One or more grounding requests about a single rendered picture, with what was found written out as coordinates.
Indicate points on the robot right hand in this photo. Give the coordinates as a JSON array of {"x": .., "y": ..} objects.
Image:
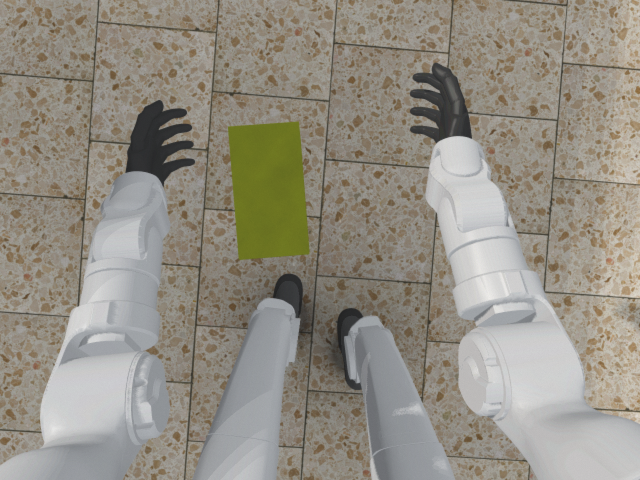
[{"x": 452, "y": 119}]

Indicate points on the left robot shin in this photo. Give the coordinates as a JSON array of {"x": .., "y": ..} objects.
[{"x": 273, "y": 303}]

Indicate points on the robot left hand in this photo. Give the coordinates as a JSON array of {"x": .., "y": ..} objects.
[{"x": 145, "y": 152}]

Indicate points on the carton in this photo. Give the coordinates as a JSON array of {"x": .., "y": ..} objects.
[{"x": 268, "y": 189}]

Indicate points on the robot left foot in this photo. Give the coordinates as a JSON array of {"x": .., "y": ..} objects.
[{"x": 289, "y": 289}]

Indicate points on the left robot upper arm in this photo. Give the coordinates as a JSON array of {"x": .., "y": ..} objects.
[{"x": 99, "y": 411}]

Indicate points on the right robot upper arm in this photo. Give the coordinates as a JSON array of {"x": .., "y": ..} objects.
[{"x": 527, "y": 378}]

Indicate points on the right robot forearm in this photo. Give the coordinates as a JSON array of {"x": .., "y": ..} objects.
[{"x": 493, "y": 283}]

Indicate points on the left robot forearm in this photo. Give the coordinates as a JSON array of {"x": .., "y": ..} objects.
[{"x": 117, "y": 310}]

